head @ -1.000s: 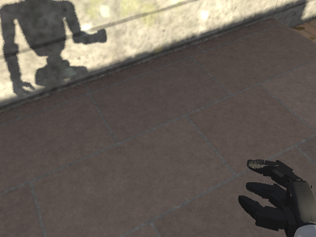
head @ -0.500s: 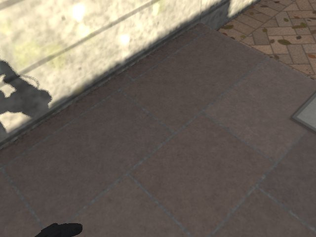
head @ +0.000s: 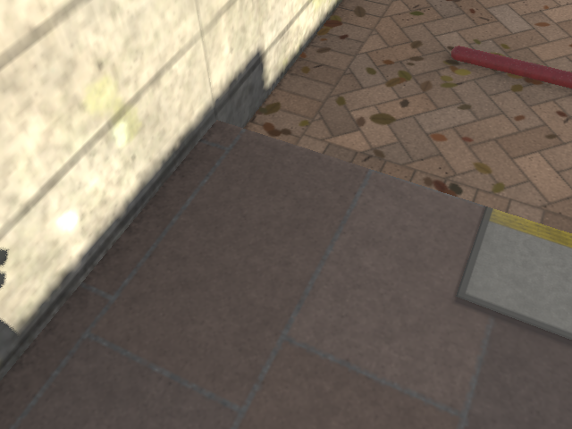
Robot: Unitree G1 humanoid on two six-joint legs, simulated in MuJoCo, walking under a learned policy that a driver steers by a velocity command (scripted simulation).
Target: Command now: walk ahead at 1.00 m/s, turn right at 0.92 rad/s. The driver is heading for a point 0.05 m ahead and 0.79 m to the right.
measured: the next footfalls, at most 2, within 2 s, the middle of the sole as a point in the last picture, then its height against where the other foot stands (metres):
right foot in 0.30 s outside the picture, level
left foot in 0.76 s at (357, 315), level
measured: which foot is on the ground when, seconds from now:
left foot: down 0.00-0.26, up 0.28-0.74, down 0.76-1.00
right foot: up 0.00-0.28, down 0.30-0.76, up 0.78-1.00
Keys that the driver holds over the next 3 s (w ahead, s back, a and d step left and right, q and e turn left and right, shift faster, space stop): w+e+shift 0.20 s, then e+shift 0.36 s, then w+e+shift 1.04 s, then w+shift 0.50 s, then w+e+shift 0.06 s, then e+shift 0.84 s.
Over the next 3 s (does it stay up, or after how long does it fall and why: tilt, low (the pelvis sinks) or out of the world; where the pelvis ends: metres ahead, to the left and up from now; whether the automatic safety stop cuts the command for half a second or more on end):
stays up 0.74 -1.68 -0.17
